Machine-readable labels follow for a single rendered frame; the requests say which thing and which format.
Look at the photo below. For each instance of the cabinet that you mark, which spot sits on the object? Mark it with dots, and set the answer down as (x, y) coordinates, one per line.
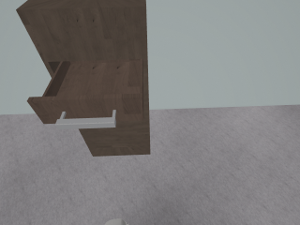
(94, 30)

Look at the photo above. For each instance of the drawer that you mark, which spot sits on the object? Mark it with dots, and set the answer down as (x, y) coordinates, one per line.
(93, 89)

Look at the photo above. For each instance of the handle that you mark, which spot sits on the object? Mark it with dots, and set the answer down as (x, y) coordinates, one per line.
(80, 123)

